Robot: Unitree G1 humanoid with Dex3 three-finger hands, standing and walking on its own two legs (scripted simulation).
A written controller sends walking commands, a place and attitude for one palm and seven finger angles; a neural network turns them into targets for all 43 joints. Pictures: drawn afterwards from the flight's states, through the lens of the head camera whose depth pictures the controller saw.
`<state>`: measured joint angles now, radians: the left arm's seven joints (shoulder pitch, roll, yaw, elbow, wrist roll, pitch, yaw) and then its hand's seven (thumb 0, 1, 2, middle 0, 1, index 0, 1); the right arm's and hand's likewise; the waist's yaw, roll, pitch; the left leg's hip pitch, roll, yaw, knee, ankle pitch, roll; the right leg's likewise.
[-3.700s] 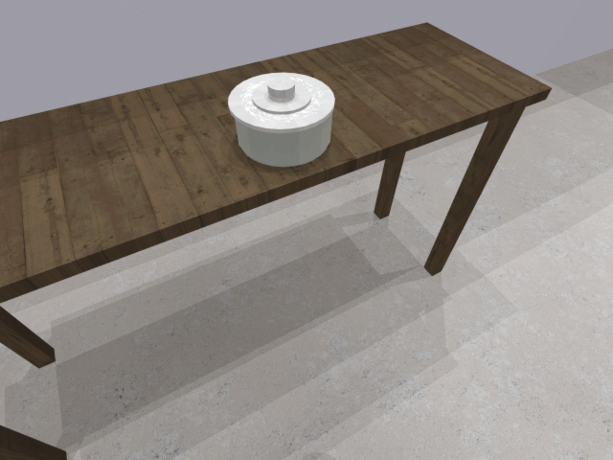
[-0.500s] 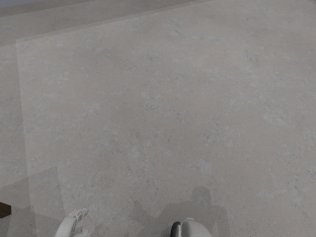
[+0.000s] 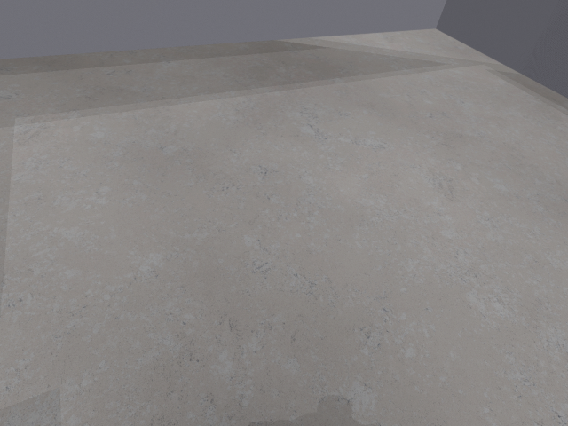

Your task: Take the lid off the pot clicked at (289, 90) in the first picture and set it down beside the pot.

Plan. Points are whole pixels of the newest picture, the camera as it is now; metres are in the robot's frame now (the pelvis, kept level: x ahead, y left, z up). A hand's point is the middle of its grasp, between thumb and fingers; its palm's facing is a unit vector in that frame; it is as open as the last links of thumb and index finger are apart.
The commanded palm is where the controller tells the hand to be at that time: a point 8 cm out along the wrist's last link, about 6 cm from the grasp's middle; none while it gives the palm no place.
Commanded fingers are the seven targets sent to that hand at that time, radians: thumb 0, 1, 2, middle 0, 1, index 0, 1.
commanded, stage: turn to face it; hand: left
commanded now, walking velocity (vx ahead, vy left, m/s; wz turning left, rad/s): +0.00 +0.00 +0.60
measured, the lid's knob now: out of the picture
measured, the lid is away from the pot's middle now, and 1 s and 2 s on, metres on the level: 0.00 0.00 0.00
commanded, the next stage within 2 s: none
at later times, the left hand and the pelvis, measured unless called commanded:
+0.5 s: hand out of the picture +0.07 +0.17 -0.14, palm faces +0.33 -0.91 -0.27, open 7.4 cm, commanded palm none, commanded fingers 0.00 0.90 0.90 -0.20 -0.30 -0.20 -0.30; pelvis +0.03 -0.05 +0.01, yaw +18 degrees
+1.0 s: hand out of the picture -0.06 +0.21 -0.16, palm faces +0.60 -0.76 -0.25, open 7.4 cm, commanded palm none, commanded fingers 0.00 0.90 0.90 -0.20 -0.30 -0.20 -0.30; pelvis +0.01 -0.02 +0.01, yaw +36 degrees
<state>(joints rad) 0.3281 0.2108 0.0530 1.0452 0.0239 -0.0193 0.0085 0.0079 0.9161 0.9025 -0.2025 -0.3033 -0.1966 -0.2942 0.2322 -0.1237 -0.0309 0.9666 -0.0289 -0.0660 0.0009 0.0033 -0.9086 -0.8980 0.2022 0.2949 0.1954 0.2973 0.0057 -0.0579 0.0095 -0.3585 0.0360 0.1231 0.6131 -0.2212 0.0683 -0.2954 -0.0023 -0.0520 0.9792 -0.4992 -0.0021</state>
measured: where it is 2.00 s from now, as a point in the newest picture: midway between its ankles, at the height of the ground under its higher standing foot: outside the picture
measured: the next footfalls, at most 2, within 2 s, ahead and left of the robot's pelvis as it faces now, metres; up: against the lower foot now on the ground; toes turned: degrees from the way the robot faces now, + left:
right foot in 0.38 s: +0.12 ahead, -0.15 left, +0.00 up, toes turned +12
left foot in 0.78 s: +0.02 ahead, +0.10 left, +0.00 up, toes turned +34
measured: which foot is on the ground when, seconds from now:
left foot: down 0.00-0.38, up 0.40-0.76, down 0.78-1.00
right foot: up 0.00-0.36, down 0.38-0.78, up 0.80-1.00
